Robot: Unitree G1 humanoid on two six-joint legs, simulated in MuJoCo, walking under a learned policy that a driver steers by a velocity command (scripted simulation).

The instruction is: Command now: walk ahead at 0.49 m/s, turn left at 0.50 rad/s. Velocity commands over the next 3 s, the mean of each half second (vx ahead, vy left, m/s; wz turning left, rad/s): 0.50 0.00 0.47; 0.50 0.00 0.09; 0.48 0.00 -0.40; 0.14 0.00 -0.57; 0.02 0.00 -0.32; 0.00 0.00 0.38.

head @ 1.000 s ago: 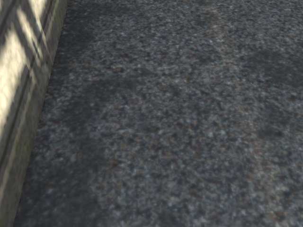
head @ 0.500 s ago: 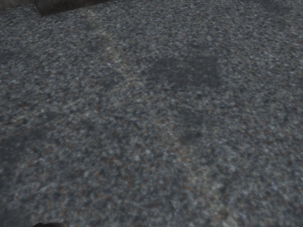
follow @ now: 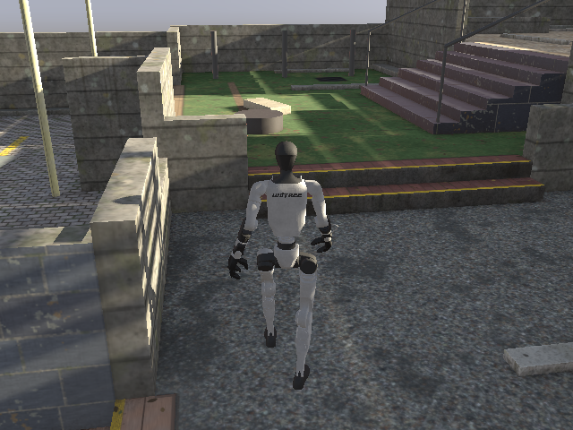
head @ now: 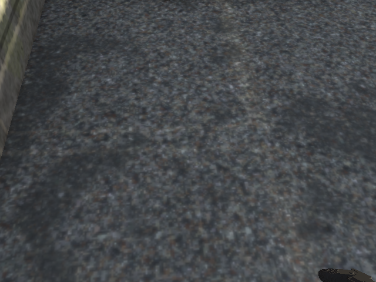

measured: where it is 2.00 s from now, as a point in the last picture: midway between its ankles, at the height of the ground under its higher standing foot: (177, 149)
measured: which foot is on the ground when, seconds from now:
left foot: up 0.00-0.02, down 0.04-0.52, up 0.54-1.00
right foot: down 0.00-0.02, up 0.04-0.48, down 0.50-1.00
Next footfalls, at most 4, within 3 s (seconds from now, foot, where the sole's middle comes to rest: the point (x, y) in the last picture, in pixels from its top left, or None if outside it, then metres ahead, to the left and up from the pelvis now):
0.04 left None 0.20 0.08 -0.76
0.50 right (232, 271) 0.49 -0.08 -0.76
1.02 left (147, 213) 0.69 0.24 -0.76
1.54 right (204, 149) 1.00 0.03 -0.76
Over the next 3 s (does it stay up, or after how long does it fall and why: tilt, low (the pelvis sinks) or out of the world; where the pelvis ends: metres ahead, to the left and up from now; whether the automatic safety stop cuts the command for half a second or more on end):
stays up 0.97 0.19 0.02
